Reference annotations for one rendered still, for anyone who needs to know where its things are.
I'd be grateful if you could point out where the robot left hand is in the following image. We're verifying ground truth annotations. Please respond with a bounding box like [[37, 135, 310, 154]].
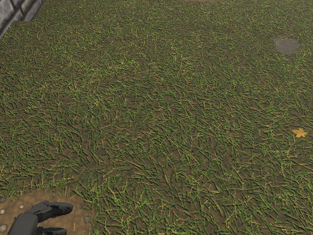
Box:
[[7, 200, 73, 235]]

